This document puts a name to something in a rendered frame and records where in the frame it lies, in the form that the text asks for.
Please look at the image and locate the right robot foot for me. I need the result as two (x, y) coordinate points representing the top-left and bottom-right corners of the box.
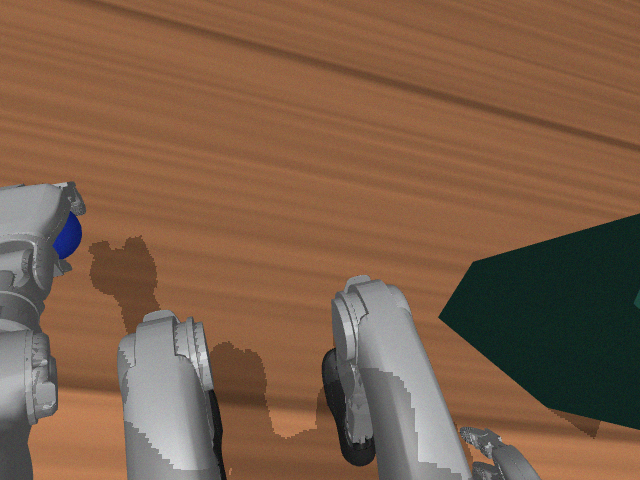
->
(322, 348), (376, 466)

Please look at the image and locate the left robot foot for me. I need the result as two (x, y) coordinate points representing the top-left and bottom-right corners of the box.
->
(208, 390), (227, 480)

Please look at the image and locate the left robot arm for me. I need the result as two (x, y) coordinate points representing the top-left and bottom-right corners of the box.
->
(0, 234), (58, 480)

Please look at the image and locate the right robot hand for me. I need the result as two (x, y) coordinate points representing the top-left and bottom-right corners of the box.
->
(460, 427), (541, 480)

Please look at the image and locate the left robot hand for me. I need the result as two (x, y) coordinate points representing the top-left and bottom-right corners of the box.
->
(0, 181), (86, 277)

